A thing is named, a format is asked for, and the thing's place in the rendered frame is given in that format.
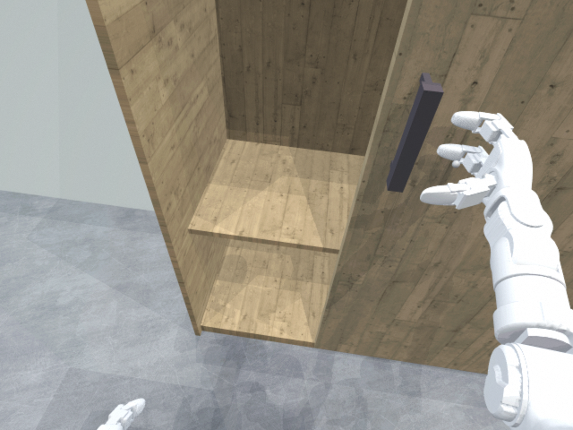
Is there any left robot hand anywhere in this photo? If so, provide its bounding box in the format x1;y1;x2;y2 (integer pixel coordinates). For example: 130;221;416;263
97;399;145;430

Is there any handle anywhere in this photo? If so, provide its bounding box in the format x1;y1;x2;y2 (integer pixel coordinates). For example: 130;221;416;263
387;73;444;193

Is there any right robot hand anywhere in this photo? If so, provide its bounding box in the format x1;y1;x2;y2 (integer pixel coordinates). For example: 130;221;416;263
420;111;533;210

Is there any robot right forearm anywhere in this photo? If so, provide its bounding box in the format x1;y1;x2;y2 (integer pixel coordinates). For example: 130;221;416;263
483;186;573;355

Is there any wardrobe door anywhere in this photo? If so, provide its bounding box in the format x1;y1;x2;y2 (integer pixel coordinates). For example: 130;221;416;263
314;0;573;374

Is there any right robot upper arm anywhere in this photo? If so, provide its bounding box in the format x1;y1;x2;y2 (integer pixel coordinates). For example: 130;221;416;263
483;342;573;430

